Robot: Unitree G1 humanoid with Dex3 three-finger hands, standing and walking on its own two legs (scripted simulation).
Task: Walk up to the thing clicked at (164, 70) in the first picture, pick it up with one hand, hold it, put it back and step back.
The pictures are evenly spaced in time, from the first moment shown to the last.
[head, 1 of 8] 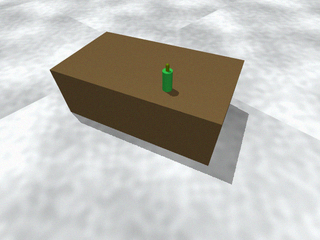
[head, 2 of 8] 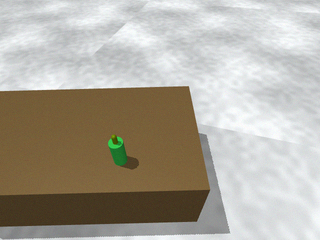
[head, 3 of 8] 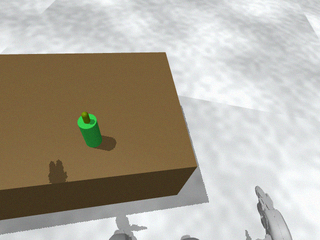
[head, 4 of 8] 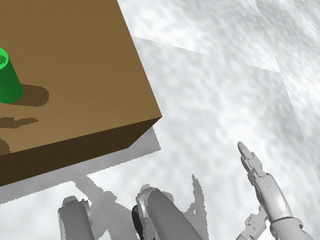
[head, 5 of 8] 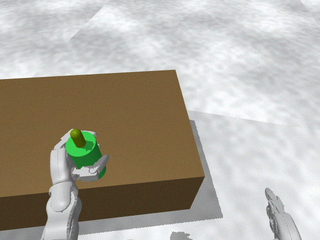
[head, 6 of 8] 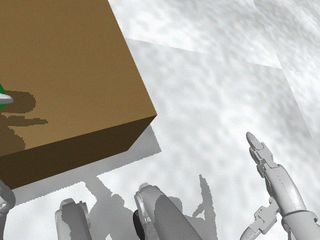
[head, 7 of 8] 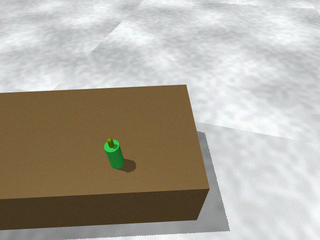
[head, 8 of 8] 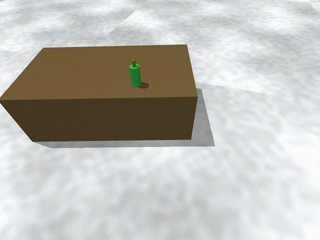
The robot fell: no
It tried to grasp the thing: yes
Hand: left
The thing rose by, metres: 0.27
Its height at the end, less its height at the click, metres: +0.00
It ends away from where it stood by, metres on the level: 0.01
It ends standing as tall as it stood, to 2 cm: yes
